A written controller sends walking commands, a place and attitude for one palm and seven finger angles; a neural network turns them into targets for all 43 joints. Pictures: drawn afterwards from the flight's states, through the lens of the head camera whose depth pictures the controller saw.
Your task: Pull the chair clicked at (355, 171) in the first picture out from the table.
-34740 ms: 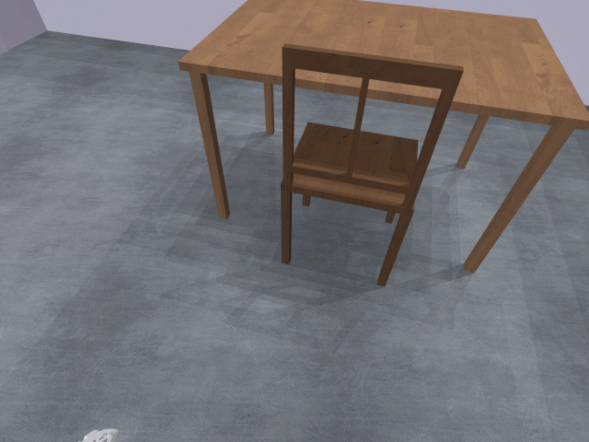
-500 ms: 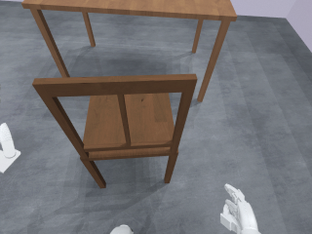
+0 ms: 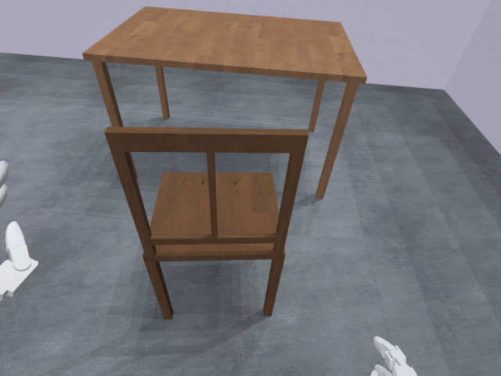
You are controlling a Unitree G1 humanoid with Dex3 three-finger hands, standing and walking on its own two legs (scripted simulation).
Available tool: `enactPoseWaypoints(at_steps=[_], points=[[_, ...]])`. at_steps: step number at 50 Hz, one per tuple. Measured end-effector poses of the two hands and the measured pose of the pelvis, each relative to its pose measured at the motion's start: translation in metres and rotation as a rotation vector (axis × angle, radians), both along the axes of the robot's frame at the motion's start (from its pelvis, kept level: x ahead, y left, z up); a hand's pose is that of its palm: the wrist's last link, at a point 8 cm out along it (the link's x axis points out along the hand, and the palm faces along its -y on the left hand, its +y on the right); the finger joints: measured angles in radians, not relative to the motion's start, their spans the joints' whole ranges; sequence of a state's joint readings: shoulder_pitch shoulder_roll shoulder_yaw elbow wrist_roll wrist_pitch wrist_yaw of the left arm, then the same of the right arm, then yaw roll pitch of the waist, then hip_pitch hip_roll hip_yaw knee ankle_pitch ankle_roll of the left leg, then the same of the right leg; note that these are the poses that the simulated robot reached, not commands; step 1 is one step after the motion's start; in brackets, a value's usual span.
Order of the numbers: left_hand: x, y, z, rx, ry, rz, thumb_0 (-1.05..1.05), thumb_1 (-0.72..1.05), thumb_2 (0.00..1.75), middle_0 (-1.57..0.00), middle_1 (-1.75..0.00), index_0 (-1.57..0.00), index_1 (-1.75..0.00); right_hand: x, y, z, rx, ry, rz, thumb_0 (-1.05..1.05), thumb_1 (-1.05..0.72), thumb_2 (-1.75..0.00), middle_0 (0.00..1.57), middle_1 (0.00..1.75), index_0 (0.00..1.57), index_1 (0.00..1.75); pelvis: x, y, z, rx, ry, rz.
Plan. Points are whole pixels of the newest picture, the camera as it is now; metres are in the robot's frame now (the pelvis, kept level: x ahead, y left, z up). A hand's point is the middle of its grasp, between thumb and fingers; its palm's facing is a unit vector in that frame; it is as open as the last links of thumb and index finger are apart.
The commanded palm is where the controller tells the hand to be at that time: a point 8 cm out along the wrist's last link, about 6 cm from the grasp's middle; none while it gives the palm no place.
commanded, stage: stop stepping back and stand still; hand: left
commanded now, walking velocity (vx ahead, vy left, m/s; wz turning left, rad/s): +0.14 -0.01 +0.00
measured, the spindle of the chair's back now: (212, 198) +0.55 +0.13 -0.08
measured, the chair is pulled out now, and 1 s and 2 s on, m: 0.58 0.58 0.58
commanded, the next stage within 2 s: let the arm hang, fingers relaxed in 0.34 s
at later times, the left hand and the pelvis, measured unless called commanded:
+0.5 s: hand (48, 283) +0.20 +0.28 +0.12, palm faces +0.34 -0.80 -0.50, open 7.4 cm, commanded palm none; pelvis -0.02 +0.01 -0.01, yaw +1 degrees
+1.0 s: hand out of the picture -0.03 +0.21 -0.17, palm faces +0.02 -0.97 -0.24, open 7.2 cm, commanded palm none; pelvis -0.02 +0.01 +0.00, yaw +1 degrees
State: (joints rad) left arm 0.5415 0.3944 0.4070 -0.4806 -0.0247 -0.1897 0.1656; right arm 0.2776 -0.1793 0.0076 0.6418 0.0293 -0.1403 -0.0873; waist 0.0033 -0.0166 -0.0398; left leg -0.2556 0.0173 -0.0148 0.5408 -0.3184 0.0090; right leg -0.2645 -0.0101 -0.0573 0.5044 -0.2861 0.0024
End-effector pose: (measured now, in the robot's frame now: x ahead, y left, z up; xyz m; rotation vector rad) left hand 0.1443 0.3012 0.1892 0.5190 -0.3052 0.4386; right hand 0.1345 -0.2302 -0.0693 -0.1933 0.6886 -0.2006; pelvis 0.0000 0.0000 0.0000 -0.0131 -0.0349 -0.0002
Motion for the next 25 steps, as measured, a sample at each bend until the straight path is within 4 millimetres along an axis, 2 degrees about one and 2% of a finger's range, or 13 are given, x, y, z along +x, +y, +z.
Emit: enactPoseWaypoints(at_steps=[4,9,14,18,22,23,25], points=[[-0.007,-0.001,0.001,-0.011,0.001,0.033,0.01,0.89,0.89,-0.21,-0.3,-0.21,-0.31,-0.007,0.006,-0.007,0.028,0.015,0.032,0.02,-0.9,-0.9,0.2,0.3,0.21,0.3,-0.01,-0.004,0.0,-0.001,-0.003,0.021],[-0.013,-0.004,-0.009,-0.025,0.022,0.0,0.01,0.89,0.89,-0.21,-0.3,-0.21,-0.31,-0.019,0.001,-0.015,0.001,0.053,0.041,0.02,-0.9,-0.9,0.2,0.3,0.21,0.3,-0.02,-0.002,-0.005,0.0,-0.011,0.011],[-0.011,0.005,-0.023,-0.052,0.063,-0.023,0.01,0.89,0.89,-0.21,-0.3,-0.21,-0.31,-0.036,-0.005,-0.008,-0.045,0.07,-0.013,0.02,-0.9,-0.9,0.2,0.3,0.21,0.3,-0.022,0.008,-0.004,0.003,-0.012,-0.013],[-0.005,0.01,-0.012,-0.004,0.067,-0.026,0.01,0.88,0.89,-0.21,-0.3,-0.21,-0.31,-0.043,-0.003,-0.003,-0.033,0.048,-0.045,0.02,-0.9,-0.9,0.2,0.3,0.21,0.3,-0.021,0.009,0.0,-0.019,-0.001,0.015],[-0.004,0.007,0.0,0.066,0.025,-0.039,0.01,0.89,0.89,-0.21,-0.3,-0.21,-0.31,-0.039,0.002,-0.011,0.002,0.05,-0.024,0.02,-0.9,-0.9,0.2,0.3,0.21,0.3,-0.014,0.004,-0.004,0.012,0.022,-0.003],[0.001,0.007,-0.008,0.073,0.06,-0.043,0.01,0.89,0.89,-0.21,-0.3,-0.21,-0.31,-0.037,0.002,-0.016,0.011,0.062,-0.004,0.02,-0.9,-0.9,0.2,0.3,0.21,0.3,-0.015,0.005,-0.006,0.004,0.031,-0.005],[0.015,0.011,-0.049,-0.007,0.238,-0.034,0.0,0.89,0.89,-0.2,-0.3,-0.21,-0.3,-0.035,0.003,-0.031,0.041,0.122,0.02,0.01,-0.9,-0.9,0.2,0.3,0.2,0.3,-0.016,0.008,-0.007,-0.013,0.037,0.014]])
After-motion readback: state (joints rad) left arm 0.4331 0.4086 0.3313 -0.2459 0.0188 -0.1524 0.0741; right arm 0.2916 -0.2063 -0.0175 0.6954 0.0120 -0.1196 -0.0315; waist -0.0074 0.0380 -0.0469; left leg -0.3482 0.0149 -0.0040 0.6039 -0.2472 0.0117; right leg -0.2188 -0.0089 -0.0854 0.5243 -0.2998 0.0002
